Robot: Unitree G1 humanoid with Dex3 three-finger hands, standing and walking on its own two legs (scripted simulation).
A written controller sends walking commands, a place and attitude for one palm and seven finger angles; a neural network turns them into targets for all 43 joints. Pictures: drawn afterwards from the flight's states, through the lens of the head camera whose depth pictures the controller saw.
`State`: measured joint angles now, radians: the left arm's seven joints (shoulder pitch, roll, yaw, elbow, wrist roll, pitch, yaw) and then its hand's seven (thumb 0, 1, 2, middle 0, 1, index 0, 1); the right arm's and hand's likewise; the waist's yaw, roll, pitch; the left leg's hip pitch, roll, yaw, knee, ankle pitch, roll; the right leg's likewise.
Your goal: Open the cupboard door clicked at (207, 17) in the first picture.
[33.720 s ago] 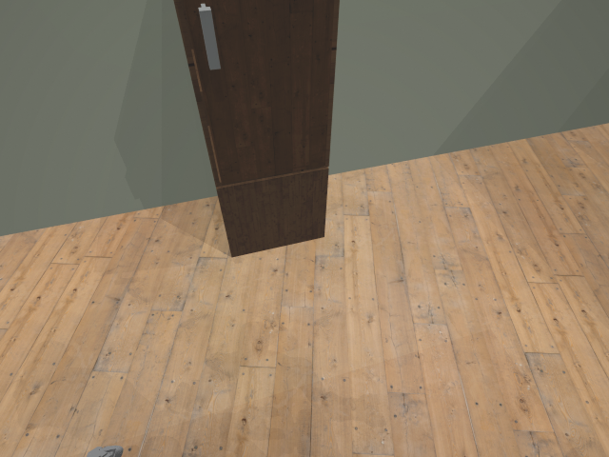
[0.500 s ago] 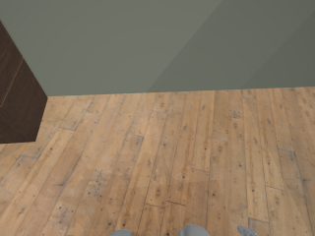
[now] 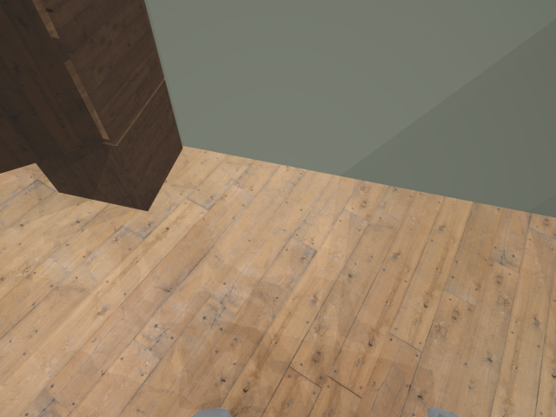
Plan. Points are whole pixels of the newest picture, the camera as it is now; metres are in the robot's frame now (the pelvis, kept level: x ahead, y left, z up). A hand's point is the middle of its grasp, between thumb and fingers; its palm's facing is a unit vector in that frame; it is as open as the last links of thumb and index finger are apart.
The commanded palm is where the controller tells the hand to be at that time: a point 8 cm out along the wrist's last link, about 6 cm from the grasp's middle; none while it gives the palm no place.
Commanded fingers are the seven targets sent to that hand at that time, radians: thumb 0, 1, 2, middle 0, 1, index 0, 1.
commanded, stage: turn to face it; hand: left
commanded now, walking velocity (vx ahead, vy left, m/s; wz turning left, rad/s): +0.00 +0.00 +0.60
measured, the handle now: out of the picture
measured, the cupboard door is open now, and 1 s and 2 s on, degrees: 42 42 42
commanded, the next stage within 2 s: take the last steps up to it in 0.90 s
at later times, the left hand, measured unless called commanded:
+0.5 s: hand out of the picture +0.03 +0.19 -0.15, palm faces +0.31 -0.92 -0.24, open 7.4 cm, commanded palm none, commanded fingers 0.00 0.90 0.90 -0.20 -0.30 -0.20 -0.30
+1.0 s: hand out of the picture -0.01 +0.19 -0.15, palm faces +0.49 -0.83 -0.26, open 7.4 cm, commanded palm none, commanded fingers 0.00 0.90 0.90 -0.20 -0.30 -0.20 -0.30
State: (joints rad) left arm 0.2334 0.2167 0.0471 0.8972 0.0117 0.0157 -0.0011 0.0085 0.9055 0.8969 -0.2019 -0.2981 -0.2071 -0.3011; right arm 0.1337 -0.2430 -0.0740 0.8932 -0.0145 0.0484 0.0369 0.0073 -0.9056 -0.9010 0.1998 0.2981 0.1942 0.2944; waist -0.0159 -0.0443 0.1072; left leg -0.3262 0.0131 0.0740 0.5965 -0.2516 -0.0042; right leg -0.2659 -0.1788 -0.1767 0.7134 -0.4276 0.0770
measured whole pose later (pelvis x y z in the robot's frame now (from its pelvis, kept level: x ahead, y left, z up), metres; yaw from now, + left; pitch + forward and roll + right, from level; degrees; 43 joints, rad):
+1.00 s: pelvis +0.03 -0.02 +0.01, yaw +29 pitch +0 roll +0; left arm 0.21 0.19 0.04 0.95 0.02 0.01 0.01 0.01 0.91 0.90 -0.20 -0.30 -0.20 -0.30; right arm 0.18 -0.20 -0.06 0.98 -0.01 0.07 0.01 0.01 -0.90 -0.90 0.20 0.30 0.20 0.29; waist -0.01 0.03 0.07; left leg -0.40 -0.02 -0.02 0.85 -0.45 -0.02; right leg -0.22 -0.06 -0.07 0.56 -0.33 0.01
